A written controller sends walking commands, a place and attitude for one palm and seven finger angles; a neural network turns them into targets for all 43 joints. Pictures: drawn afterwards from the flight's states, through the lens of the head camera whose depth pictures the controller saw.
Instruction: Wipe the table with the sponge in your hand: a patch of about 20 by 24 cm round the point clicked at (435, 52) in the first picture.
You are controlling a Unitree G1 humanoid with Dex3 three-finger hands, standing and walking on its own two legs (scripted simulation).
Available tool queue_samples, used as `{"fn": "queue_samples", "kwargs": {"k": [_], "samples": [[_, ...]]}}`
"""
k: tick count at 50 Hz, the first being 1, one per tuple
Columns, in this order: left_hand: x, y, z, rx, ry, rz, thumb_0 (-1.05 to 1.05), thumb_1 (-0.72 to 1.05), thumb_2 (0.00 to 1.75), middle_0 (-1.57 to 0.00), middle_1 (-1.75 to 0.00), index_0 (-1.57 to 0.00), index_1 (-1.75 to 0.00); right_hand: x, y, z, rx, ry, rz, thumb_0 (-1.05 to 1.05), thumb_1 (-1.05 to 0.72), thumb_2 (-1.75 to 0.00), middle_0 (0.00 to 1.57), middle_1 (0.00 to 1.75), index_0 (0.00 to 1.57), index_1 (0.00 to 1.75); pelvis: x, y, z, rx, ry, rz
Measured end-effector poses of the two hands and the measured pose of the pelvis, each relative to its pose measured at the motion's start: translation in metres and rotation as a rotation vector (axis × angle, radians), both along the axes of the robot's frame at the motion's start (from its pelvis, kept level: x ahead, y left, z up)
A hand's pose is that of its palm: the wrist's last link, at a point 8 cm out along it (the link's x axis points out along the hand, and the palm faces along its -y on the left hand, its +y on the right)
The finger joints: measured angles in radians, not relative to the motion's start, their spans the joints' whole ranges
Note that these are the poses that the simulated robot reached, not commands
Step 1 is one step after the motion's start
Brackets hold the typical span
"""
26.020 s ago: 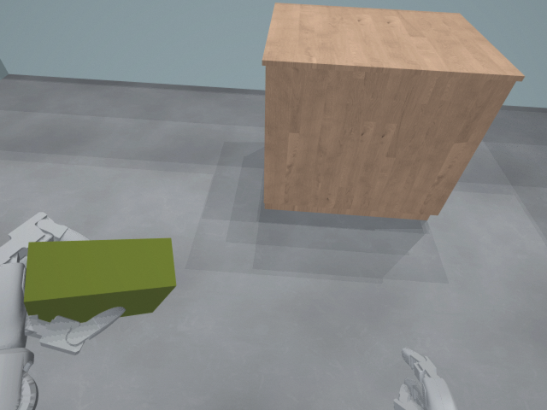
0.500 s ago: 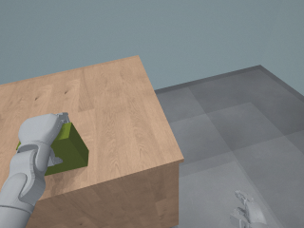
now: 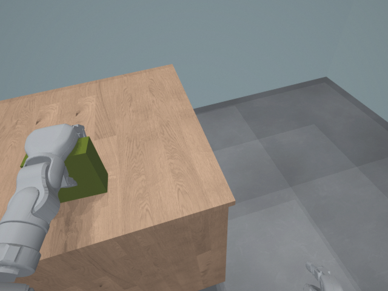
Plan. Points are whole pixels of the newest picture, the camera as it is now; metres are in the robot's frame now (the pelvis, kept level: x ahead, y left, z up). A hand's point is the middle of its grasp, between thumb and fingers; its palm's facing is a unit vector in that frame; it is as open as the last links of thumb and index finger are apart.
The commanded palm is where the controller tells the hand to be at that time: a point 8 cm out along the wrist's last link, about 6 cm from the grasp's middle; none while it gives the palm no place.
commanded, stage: wipe forward along the first lane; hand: left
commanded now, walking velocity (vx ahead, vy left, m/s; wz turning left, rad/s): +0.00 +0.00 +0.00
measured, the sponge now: (74, 177) +0.32 +0.32 +0.06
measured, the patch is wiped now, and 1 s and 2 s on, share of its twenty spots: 0.30 0.40 0.55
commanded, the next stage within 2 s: slide across to the middle lane in 0.66 s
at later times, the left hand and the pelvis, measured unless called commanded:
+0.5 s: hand (71, 140) +0.39 +0.33 +0.12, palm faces -0.08 +0.01 -1.00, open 9.9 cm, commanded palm +0.37 +0.32 +0.15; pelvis +0.01 +0.01 +0.00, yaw +0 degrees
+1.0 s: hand (75, 132) +0.41 +0.33 +0.12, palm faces -0.06 +0.01 -1.00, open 9.9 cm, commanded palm +0.40 +0.31 +0.17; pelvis +0.02 +0.02 +0.00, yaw +0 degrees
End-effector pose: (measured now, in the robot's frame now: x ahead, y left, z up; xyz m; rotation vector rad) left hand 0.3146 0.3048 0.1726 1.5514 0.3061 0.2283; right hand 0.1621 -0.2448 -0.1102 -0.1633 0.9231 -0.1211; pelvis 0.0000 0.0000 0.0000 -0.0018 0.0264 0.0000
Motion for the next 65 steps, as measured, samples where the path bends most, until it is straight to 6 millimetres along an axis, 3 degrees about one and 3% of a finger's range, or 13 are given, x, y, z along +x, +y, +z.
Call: {"fn": "queue_samples", "kwargs": {"k": [18, 39, 47, 53, 65], "samples": [[0.041, 0.012, 0.001, 0.015, 0.022, -0.003, 0.00, -0.50, 1.06, -0.76, -1.35, -0.76, -1.35, -0.013, 0.009, -0.004, -0.007, 0.072, -0.017, 0.01, -0.90, -0.90, 0.20, 0.30, 0.20, 0.30, 0.004, 0.011, 0.000, -0.006, 0.036, 0.007], [0.083, 0.026, 0.002, 0.015, 0.050, -0.001, 0.01, -0.51, 1.06, -0.76, -1.35, -0.76, -1.35, -0.031, 0.004, -0.008, -0.025, 0.160, -0.063, 0.01, -0.90, -0.90, 0.20, 0.30, 0.20, 0.30, 0.015, 0.016, 0.000, -0.011, 0.081, -0.002], [0.085, 0.023, 0.001, 0.024, 0.031, -0.032, 0.01, -0.50, 1.06, -0.75, -1.36, -0.76, -1.36, -0.037, 0.000, -0.009, -0.029, 0.184, -0.087, 0.01, -0.90, -0.90, 0.20, 0.30, 0.20, 0.30, 0.020, 0.020, 0.001, -0.013, 0.081, -0.007], [0.083, 0.012, 0.002, 0.013, -0.008, -0.047, 0.00, -0.50, 1.06, -0.74, -1.37, -0.75, -1.37, -0.025, 0.008, -0.009, -0.022, 0.176, -0.063, 0.01, -0.90, -0.90, 0.20, 0.30, 0.20, 0.30, 0.023, 0.023, 0.002, -0.012, 0.067, 0.007], [0.100, -0.024, 0.002, -0.003, -0.030, -0.052, 0.00, -0.50, 1.06, -0.74, -1.37, -0.75, -1.37, 0.027, 0.037, 0.001, 0.039, 0.051, 0.004, 0.01, -0.90, -0.90, 0.20, 0.30, 0.20, 0.30, 0.029, 0.024, 0.003, -0.005, 0.063, 0.009]]}}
